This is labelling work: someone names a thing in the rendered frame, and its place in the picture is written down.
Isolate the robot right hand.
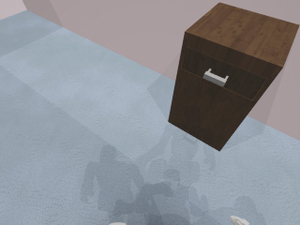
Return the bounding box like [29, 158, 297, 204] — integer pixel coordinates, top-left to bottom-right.
[230, 216, 249, 225]

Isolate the drawer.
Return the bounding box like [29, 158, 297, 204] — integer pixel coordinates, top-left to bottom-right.
[182, 47, 267, 99]

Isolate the handle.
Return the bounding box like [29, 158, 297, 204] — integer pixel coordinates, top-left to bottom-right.
[203, 68, 229, 87]

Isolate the cabinet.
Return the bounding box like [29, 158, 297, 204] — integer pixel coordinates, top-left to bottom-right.
[168, 2, 300, 151]

